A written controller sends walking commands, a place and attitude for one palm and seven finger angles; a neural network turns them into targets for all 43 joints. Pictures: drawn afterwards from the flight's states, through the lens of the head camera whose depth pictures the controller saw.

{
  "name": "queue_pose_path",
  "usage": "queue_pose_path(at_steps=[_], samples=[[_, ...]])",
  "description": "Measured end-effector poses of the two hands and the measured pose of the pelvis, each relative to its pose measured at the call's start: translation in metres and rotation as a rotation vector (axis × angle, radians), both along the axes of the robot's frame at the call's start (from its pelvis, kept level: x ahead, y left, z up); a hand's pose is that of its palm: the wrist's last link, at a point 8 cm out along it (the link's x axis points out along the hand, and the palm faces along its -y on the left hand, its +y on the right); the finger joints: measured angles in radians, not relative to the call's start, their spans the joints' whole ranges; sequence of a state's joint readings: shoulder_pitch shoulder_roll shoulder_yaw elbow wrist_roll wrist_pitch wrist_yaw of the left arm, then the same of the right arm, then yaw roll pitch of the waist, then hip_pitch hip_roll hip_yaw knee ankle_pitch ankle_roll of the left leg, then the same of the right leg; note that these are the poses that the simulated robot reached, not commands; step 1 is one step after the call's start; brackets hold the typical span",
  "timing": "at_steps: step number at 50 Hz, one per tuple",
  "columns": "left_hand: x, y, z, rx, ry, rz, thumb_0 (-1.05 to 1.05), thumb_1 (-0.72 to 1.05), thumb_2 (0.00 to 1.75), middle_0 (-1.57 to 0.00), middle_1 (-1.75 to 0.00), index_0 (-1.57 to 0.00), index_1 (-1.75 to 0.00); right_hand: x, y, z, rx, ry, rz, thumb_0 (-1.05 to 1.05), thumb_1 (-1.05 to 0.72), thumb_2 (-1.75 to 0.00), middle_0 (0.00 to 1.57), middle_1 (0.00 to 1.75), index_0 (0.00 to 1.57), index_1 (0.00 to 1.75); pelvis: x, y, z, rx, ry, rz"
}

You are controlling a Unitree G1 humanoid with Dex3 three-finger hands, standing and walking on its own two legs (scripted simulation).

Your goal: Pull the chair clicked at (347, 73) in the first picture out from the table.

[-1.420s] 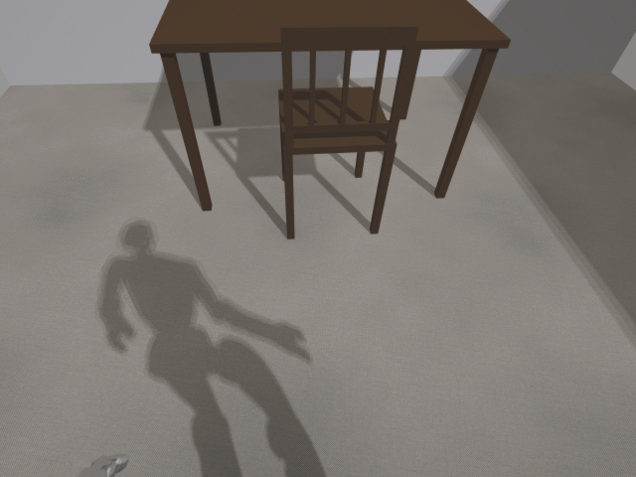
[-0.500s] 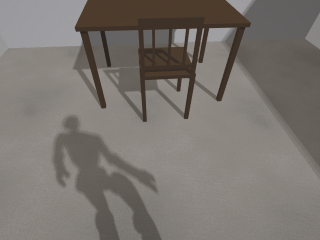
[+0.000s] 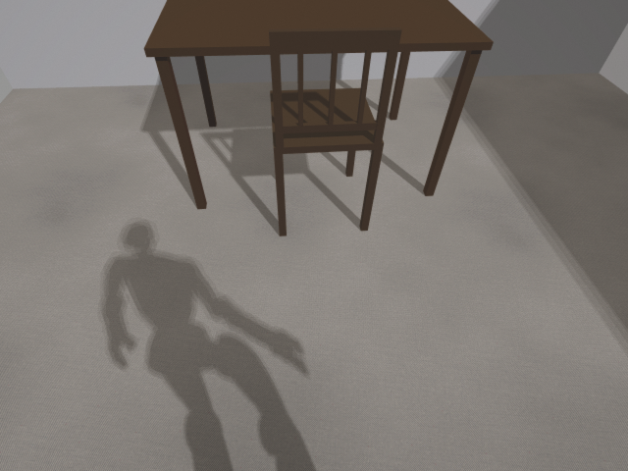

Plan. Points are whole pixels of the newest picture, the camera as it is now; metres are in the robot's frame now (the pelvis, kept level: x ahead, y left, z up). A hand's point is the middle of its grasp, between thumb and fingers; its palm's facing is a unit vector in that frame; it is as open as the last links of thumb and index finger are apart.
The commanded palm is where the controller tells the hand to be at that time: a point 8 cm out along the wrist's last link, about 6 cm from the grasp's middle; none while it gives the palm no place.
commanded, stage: look at it before walking up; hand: left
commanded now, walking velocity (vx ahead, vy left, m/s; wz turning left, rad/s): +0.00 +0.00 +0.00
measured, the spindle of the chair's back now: (332, 89) +1.22 +0.01 -0.10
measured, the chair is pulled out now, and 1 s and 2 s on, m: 0.00 0.00 0.00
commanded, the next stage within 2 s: walk to a spot facing it in 0.02 s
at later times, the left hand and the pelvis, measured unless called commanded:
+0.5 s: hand out of the picture +0.10 +0.16 -0.18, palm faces -0.14 -0.96 -0.23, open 7.3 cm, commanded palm none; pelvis +0.06 -0.04 -0.02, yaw -10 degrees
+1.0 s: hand (243, 413) +0.25 +0.13 -0.20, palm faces -0.22 -0.96 -0.15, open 7.3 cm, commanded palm none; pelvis +0.28 -0.05 -0.03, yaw -20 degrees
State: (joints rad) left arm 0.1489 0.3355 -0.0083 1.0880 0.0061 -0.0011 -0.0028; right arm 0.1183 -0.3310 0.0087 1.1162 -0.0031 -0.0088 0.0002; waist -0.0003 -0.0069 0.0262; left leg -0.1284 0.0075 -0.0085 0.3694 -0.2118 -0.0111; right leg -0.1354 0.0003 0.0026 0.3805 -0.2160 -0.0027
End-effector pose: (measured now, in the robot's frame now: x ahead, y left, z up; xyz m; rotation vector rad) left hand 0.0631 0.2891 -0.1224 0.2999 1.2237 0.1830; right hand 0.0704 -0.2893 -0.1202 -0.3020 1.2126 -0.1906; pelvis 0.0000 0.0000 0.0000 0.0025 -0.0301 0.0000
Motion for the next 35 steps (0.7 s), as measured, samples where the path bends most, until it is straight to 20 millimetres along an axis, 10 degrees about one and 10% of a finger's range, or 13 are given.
queue_pose_path(at_steps=[18,26,35], samples=[[-0.007,-0.028,-0.02,-0.065,0.122,-0.017,0.0,0.91,0.9,-0.2,-0.3,-0.2,-0.3,-0.018,0.021,-0.023,0.079,0.021,-0.104,0.0,-0.91,-0.89,0.2,0.3,0.2,0.3,0.028,-0.005,-0.01,0.014,0.019,-0.098],[0.045,-0.083,-0.029,-0.089,0.101,-0.082,0.0,0.91,0.9,-0.2,-0.3,-0.2,-0.3,-0.059,0.005,-0.054,0.142,0.174,-0.245,0.0,-0.91,-0.89,0.2,0.3,0.2,0.3,0.067,-0.042,-0.027,0.006,0.013,-0.165],[0.07,-0.125,-0.017,-0.123,0.182,-0.101,0.0,0.91,0.9,-0.2,-0.3,-0.2,-0.3,0.038,-0.023,-0.025,0.136,0.026,-0.287,0.01,-0.91,-0.89,0.19,0.3,0.2,0.29,0.125,-0.063,-0.004,0.014,0.026,-0.24]])
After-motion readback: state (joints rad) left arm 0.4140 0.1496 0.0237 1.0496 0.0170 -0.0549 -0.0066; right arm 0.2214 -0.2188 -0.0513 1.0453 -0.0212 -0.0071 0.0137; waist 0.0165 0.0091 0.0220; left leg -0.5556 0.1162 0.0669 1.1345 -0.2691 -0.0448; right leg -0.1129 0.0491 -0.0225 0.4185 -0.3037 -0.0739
